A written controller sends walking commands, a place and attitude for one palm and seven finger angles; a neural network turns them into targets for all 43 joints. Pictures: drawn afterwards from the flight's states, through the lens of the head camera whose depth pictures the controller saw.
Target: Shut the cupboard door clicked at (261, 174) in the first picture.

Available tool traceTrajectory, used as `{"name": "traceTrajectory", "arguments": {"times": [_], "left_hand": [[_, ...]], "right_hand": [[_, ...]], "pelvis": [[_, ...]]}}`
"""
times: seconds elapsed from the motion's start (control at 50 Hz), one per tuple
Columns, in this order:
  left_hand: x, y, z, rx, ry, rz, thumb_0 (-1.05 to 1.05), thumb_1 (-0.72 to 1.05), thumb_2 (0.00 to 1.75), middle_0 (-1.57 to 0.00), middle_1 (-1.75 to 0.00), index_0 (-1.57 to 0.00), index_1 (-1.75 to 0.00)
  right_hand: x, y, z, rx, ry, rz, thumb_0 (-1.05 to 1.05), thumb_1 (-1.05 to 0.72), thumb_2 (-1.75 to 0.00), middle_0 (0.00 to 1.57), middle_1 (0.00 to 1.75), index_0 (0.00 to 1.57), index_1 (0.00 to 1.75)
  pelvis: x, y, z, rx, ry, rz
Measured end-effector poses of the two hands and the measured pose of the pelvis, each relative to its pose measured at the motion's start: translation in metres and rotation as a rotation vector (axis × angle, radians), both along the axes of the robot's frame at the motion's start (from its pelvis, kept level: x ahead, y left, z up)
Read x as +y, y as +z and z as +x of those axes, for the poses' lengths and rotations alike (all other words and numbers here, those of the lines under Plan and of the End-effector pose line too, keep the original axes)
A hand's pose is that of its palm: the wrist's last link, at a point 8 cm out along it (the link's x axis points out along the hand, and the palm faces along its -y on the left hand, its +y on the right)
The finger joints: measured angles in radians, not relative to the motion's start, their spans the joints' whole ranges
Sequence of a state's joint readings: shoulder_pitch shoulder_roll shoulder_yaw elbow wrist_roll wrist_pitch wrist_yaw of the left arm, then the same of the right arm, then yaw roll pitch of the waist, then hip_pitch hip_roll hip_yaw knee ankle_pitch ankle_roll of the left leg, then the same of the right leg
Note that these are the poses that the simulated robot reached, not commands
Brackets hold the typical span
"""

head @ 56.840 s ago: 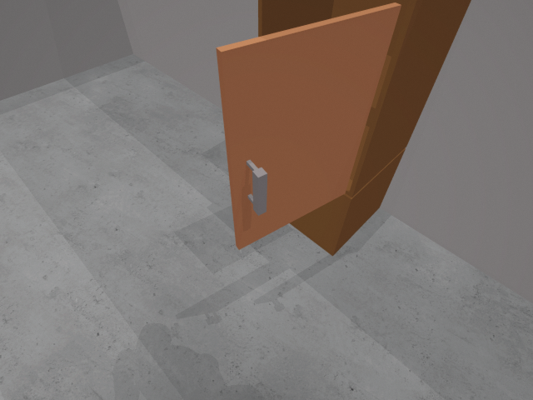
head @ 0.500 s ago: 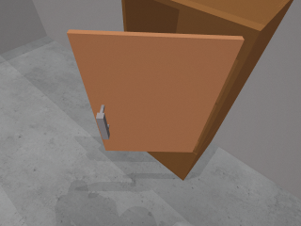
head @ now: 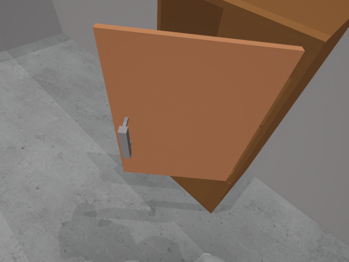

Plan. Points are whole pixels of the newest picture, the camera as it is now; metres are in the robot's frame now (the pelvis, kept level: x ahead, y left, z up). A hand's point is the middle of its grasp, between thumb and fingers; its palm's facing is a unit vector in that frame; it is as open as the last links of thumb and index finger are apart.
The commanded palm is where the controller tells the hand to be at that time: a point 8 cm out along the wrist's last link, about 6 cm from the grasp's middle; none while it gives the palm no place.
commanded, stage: come to a stop and stand still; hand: left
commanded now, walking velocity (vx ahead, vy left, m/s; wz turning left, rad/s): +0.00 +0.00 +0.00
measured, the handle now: (126, 137) +0.45 +0.17 -0.05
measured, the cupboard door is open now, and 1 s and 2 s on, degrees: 40 40 40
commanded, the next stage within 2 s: look again from close up in 1.40 s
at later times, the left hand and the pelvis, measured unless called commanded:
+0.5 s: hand out of the picture +0.00 +0.26 -0.13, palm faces -0.01 -0.94 -0.34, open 7.4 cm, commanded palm none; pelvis -0.03 +0.03 +0.02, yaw -1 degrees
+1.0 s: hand out of the picture +0.09 +0.23 -0.13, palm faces -0.08 -0.94 -0.33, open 7.4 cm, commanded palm none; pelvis +0.00 +0.00 +0.02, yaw -1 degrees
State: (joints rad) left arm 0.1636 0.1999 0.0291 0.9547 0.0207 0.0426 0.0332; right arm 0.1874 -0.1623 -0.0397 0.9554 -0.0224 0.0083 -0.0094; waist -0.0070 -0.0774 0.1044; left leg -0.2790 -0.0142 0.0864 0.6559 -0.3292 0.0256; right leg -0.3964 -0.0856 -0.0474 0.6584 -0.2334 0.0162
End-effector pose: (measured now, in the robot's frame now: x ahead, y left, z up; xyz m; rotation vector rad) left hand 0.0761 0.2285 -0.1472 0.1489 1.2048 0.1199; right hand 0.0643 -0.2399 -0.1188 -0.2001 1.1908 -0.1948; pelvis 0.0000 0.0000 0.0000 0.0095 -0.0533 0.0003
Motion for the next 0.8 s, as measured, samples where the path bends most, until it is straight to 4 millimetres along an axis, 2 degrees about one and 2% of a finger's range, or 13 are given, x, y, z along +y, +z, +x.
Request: {"name": "traceTrajectory", "arguments": {"times": [0.08,0.2,0.28,0.36,0.44,0.56,0.68,0.8], "left_hand": [[0.023,0.013,-0.024,0.024,-0.002,0.035,0.00,0.92,0.89,-0.20,-0.30,-0.20,-0.29],[0.052,0.028,-0.060,0.053,0.015,0.108,0.01,0.91,0.89,-0.20,-0.30,-0.20,-0.29],[0.061,0.039,-0.080,0.086,0.016,0.133,0.01,0.91,0.89,-0.20,-0.30,-0.20,-0.29],[0.069,0.045,-0.089,0.098,0.018,0.151,0.01,0.91,0.89,-0.20,-0.30,-0.20,-0.29],[0.071,0.049,-0.086,0.086,0.008,0.161,0.01,0.91,0.89,-0.20,-0.30,-0.20,-0.29],[0.070,0.053,-0.070,0.052,-0.023,0.171,0.01,0.91,0.89,-0.20,-0.30,-0.20,-0.29],[0.064,0.055,-0.046,0.020,-0.059,0.174,0.01,0.91,0.89,-0.20,-0.30,-0.20,-0.29],[0.057,0.055,-0.019,-0.007,-0.088,0.167,0.01,0.91,0.89,-0.20,-0.30,-0.20,-0.29]], "right_hand": [[0.016,0.007,0.006,-0.083,-0.005,0.016,0.01,-0.91,-0.90,0.20,0.30,0.20,0.30],[0.033,-0.002,0.014,-0.144,0.011,0.068,0.01,-0.90,-0.90,0.20,0.30,0.20,0.30],[0.037,-0.005,0.005,-0.123,0.025,0.085,0.01,-0.90,-0.90,0.20,0.30,0.20,0.30],[0.030,-0.006,-0.013,-0.075,0.029,0.074,0.01,-0.90,-0.90,0.20,0.30,0.20,0.30],[0.013,-0.005,-0.032,-0.024,0.018,0.044,0.01,-0.90,-0.90,0.20,0.30,0.20,0.30],[-0.020,0.000,-0.052,0.026,-0.004,-0.011,0.01,-0.90,-0.90,0.20,0.30,0.20,0.30],[-0.046,0.008,-0.060,0.048,-0.020,-0.054,0.01,-0.90,-0.90,0.20,0.30,0.20,0.30],[-0.057,0.013,-0.060,0.066,-0.027,-0.066,0.01,-0.91,-0.90,0.20,0.30,0.20,0.30]], "pelvis": [[0.015,0.005,0.000,-0.006,-0.016,-0.017],[0.027,0.005,-0.005,0.010,-0.036,0.002],[0.031,0.010,-0.015,0.012,-0.029,-0.004],[0.031,0.013,-0.021,0.013,-0.024,0.000],[0.029,0.015,-0.025,0.011,-0.020,0.004],[0.021,0.017,-0.028,0.012,-0.015,0.007],[0.012,0.019,-0.026,0.018,-0.015,0.006],[0.004,0.020,-0.019,0.023,-0.017,0.004]]}}
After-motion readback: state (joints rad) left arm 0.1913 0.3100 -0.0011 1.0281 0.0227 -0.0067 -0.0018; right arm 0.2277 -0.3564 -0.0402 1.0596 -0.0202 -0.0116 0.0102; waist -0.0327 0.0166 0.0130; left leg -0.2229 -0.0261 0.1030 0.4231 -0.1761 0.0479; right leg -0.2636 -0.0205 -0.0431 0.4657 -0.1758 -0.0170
